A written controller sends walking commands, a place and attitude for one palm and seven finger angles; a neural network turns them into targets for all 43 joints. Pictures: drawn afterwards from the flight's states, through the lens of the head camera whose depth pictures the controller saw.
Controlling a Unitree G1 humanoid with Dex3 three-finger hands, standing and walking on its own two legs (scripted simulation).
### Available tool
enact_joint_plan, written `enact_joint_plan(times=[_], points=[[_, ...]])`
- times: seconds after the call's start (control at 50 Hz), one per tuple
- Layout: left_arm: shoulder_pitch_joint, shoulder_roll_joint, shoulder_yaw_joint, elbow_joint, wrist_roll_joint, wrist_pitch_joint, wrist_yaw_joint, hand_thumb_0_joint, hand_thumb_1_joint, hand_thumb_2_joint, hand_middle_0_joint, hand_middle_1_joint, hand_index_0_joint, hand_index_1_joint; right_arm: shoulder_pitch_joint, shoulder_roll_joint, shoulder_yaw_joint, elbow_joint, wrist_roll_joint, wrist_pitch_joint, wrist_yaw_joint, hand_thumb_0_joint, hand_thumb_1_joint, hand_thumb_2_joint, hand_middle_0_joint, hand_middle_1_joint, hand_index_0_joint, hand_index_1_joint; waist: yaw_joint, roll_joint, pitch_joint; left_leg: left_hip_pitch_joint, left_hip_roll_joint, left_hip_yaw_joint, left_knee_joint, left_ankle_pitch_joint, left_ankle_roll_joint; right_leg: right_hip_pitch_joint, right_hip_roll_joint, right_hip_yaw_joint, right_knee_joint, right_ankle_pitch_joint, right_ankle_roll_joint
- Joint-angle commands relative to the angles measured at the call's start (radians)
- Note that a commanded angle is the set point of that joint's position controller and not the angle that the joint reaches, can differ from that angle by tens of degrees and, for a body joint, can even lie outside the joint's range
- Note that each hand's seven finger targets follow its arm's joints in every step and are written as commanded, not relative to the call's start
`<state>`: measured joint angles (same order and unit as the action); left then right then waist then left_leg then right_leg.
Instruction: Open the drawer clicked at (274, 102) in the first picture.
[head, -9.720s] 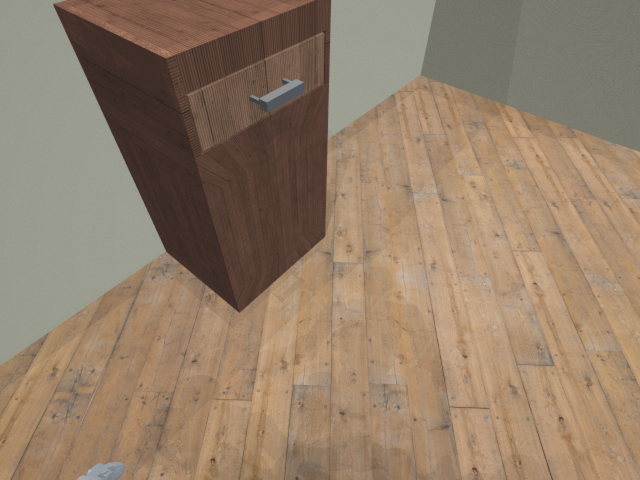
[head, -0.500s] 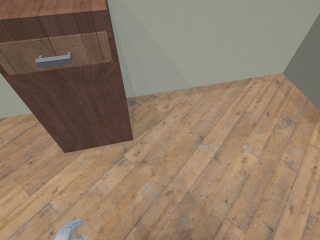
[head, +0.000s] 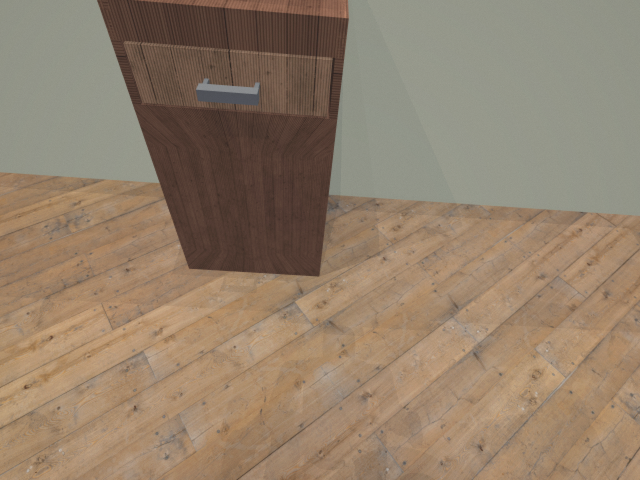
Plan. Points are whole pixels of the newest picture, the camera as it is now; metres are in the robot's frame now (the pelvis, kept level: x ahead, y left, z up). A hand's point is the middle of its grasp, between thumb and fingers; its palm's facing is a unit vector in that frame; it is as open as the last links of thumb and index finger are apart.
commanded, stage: take the last steps up to it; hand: left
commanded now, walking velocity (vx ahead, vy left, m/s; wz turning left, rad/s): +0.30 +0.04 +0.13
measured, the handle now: (230, 89) +0.86 +0.28 +0.01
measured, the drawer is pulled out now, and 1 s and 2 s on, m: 0.00 0.00 0.00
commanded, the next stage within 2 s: come to a stop and stand still in 0.94 s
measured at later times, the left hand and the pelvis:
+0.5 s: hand (209, 463) +0.16 +0.16 -0.15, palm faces +0.10 -0.98 -0.19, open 7.4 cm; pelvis +0.09 -0.01 +0.00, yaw +4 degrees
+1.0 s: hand (165, 423) +0.21 +0.25 -0.17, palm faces +0.12 -0.98 -0.15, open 7.4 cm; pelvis +0.24 +0.07 +0.01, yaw +3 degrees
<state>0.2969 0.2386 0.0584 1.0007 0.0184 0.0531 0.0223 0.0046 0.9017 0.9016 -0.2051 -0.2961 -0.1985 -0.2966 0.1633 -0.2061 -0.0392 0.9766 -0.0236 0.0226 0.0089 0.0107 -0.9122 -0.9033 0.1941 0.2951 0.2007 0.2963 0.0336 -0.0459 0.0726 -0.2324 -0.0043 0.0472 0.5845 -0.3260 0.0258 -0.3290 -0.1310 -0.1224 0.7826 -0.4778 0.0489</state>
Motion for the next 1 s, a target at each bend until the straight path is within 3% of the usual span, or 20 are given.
enact_joint_plan(times=[0.0,0.06,0.26,0.34,0.36,0.38,0.4,0.42,0.44,0.48,0.54,0.68,0.72,0.76,0.78,0.8,0.84,0.88,0.92,0.98], points=[[-0.128,0.061,0.008,-0.093,0.008,-0.044,-0.026,0.000,0.900,0.900,-0.200,-0.300,-0.200,-0.300,0.115,-0.172,-0.030,-0.016,-0.002,-0.029,-0.030,0.000,-0.900,-0.900,0.200,0.300,0.200,0.300,-0.075,0.224,0.029,0.083,0.294,-0.389,-0.399,-0.128,0.162,-0.288,0.021,0.086,0.302,0.020,-0.017],[-0.052,0.041,-0.004,-0.041,0.008,-0.056,-0.037,0.000,0.900,0.900,-0.200,-0.300,-0.200,-0.300,0.120,-0.140,-0.021,-0.002,0.007,-0.055,-0.033,0.000,-0.900,-0.900,0.200,0.300,0.200,0.300,-0.049,0.187,-0.005,0.119,0.231,-0.273,-0.391,0.036,0.146,-0.240,0.030,0.060,0.262,0.104,-0.008],[-0.166,-0.004,-0.008,-0.066,0.004,-0.070,-0.036,0.000,0.900,0.900,-0.200,-0.300,-0.200,-0.300,0.250,-0.110,-0.028,0.082,0.001,-0.071,-0.036,0.000,-0.900,-0.900,0.200,0.300,0.200,0.300,-0.072,0.160,0.062,0.100,0.262,-0.292,-0.403,0.064,0.176,-0.153,0.035,0.048,-0.042,0.127,-0.003],[-0.059,-0.017,0.000,-0.022,0.006,-0.086,-0.034,0.000,0.900,0.900,-0.200,-0.300,-0.200,-0.300,0.241,-0.091,-0.024,0.104,0.001,-0.070,-0.039,0.000,-0.900,-0.900,0.200,0.300,0.200,0.300,-0.016,0.117,0.032,-0.001,0.207,-0.225,-0.267,0.106,0.123,0.107,0.084,0.004,-0.255,0.233,-0.015],[0.020,0.010,0.009,0.007,0.007,-0.094,-0.030,0.000,0.900,0.900,-0.200,-0.300,-0.200,-0.300,0.238,-0.073,-0.022,0.109,0.005,-0.073,-0.037,0.000,-0.900,-0.900,0.200,0.300,0.200,0.300,0.018,0.060,0.006,-0.064,0.159,-0.188,-0.158,0.097,0.092,0.245,0.070,0.031,-0.331,0.256,-0.028],[0.125,0.070,0.020,0.040,0.013,-0.106,-0.022,0.000,0.900,0.900,-0.200,-0.300,-0.200,-0.300,0.249,-0.030,-0.013,0.103,0.013,-0.082,-0.033,0.000,-0.900,-0.900,0.200,0.300,0.200,0.300,0.057,-0.066,-0.049,-0.206,0.083,-0.096,0.044,0.031,0.049,0.430,-0.072,0.196,-0.400,0.155,-0.074],[0.235,0.149,0.039,0.064,0.011,-0.109,-0.014,0.000,0.900,0.900,-0.200,-0.300,-0.200,-0.300,0.231,0.007,-0.008,0.065,0.014,-0.084,-0.026,0.000,-0.900,-0.900,0.200,0.300,0.200,0.300,0.088,-0.269,-0.069,-0.380,-0.018,0.014,0.292,-0.200,0.010,0.521,-0.294,0.510,-0.533,0.119,-0.176],[0.257,0.168,0.039,0.067,-0.003,-0.108,-0.010,0.000,0.900,0.900,-0.200,-0.300,-0.200,-0.300,0.198,-0.053,-0.021,0.045,0.008,-0.074,-0.021,0.000,-0.900,-0.900,0.200,0.300,0.200,0.300,0.091,-0.194,-0.086,-0.400,0.018,-0.042,0.452,-0.259,0.010,0.434,-0.343,0.609,-0.613,-0.052,-0.230],[0.186,0.146,0.040,0.057,-0.003,-0.108,-0.007,0.000,0.900,0.900,-0.200,-0.300,-0.200,-0.300,0.142,-0.045,-0.030,0.040,0.006,-0.067,-0.014,0.000,-0.900,-0.900,0.200,0.300,0.200,0.300,0.077,-0.182,-0.002,-0.434,0.060,-0.068,0.548,-0.187,0.011,0.302,-0.332,0.619,-0.663,-0.219,-0.236],[0.078,0.052,0.019,0.032,0.002,-0.109,0.003,0.000,0.900,0.900,-0.200,-0.300,-0.200,-0.300,0.146,-0.024,-0.033,0.052,-0.002,-0.056,-0.003,0.000,-0.900,-0.900,0.200,0.300,0.200,0.300,0.012,-0.057,0.062,-0.410,0.116,-0.067,0.555,-0.052,-0.003,0.164,-0.270,0.437,-0.659,-0.122,-0.199],[0.058,0.007,0.007,0.032,0.007,-0.122,0.003,0.000,0.900,0.900,-0.200,-0.300,-0.200,-0.300,0.200,0.029,-0.027,0.073,-0.006,-0.038,0.005,0.000,-0.900,-0.900,0.200,0.300,0.200,0.300,-0.032,-0.070,0.038,-0.305,0.125,-0.009,0.444,0.038,-0.038,0.089,-0.176,0.195,-0.640,0.136,-0.155],[0.088,0.068,0.016,0.068,0.012,-0.127,-0.006,0.000,0.900,0.900,-0.200,-0.300,-0.200,-0.300,0.076,0.020,-0.026,0.008,0.005,-0.053,0.026,0.000,-0.900,-0.900,0.200,0.300,0.200,0.300,-0.018,-0.090,0.051,-0.178,0.107,0.056,0.132,0.085,-0.041,0.068,-0.163,0.128,-0.610,0.161,-0.172],[0.075,0.074,0.021,0.071,0.010,-0.120,-0.006,0.000,0.900,0.900,-0.200,-0.300,-0.200,-0.300,0.101,0.009,-0.026,0.011,0.005,-0.063,0.022,0.000,-0.900,-0.900,0.200,0.300,0.200,0.300,-0.042,-0.077,0.032,-0.080,0.090,0.071,0.039,0.100,-0.038,0.063,-0.151,0.111,-0.546,0.170,-0.160],[0.083,0.049,0.017,0.076,0.006,-0.107,-0.010,0.000,0.900,0.900,-0.200,-0.300,-0.200,-0.300,0.222,-0.040,-0.034,0.051,0.003,-0.077,0.011,0.000,-0.900,-0.900,0.200,0.300,0.200,0.300,-0.093,0.053,-0.024,0.167,0.062,0.085,-0.089,0.109,-0.039,-0.018,-0.078,0.053,-0.347,0.167,-0.122],[0.109,-0.003,0.008,0.066,0.001,-0.101,-0.015,0.000,0.900,0.900,-0.200,-0.300,-0.200,-0.300,0.322,-0.126,-0.050,0.078,-0.008,-0.085,-0.003,0.000,-0.900,-0.900,0.200,0.300,0.200,0.300,-0.128,0.257,-0.076,0.299,0.218,-0.128,-0.188,0.038,0.007,-0.133,0.019,-0.013,-0.085,0.112,-0.079],[0.097,-0.048,-0.005,0.035,-0.004,-0.101,-0.020,0.000,0.900,0.900,-0.200,-0.300,-0.200,-0.300,0.419,-0.211,-0.067,0.095,-0.009,-0.083,-0.015,0.000,-0.900,-0.900,0.200,0.300,0.200,0.300,-0.148,0.422,-0.101,0.340,0.411,-0.406,-0.329,0.052,0.094,-0.268,0.114,-0.052,0.185,-0.132,-0.046],[0.032,-0.034,-0.003,0.026,0.001,-0.096,-0.016,0.000,0.900,0.900,-0.200,-0.300,-0.200,-0.300,0.313,-0.170,-0.053,0.079,-0.004,-0.074,-0.030,0.000,-0.900,-0.900,0.200,0.300,0.200,0.300,-0.124,0.305,-0.072,0.218,0.437,-0.410,-0.381,-0.087,0.150,-0.332,0.043,0.071,0.410,-0.053,-0.071],[0.013,-0.034,-0.001,0.046,0.009,-0.095,-0.028,0.000,0.900,0.900,-0.200,-0.300,-0.200,-0.300,0.211,-0.085,-0.025,0.053,-0.003,-0.085,-0.030,0.000,-0.900,-0.900,0.200,0.300,0.200,0.300,-0.078,0.128,0.017,0.056,0.375,-0.275,-0.404,0.018,0.132,-0.278,-0.003,0.094,0.390,0.071,-0.061],[0.071,-0.065,-0.004,0.067,0.012,-0.084,-0.028,0.000,0.900,0.900,-0.200,-0.300,-0.200,-0.300,0.183,-0.050,-0.019,0.056,0.001,-0.099,-0.035,0.000,-0.900,-0.900,0.200,0.300,0.200,0.300,-0.039,0.142,-0.021,0.060,0.318,-0.136,-0.394,0.208,0.115,-0.219,0.000,0.083,0.336,0.146,-0.043],[0.073,-0.066,-0.004,0.064,0.009,-0.069,-0.024,0.000,0.900,0.900,-0.200,-0.300,-0.200,-0.300,0.193,-0.043,-0.014,0.065,0.005,-0.105,-0.040,0.000,-0.900,-0.900,0.200,0.300,0.200,0.300,-0.025,0.129,-0.046,0.102,0.307,-0.083,-0.381,0.384,0.130,-0.212,0.004,0.081,0.261,0.191,-0.025]])
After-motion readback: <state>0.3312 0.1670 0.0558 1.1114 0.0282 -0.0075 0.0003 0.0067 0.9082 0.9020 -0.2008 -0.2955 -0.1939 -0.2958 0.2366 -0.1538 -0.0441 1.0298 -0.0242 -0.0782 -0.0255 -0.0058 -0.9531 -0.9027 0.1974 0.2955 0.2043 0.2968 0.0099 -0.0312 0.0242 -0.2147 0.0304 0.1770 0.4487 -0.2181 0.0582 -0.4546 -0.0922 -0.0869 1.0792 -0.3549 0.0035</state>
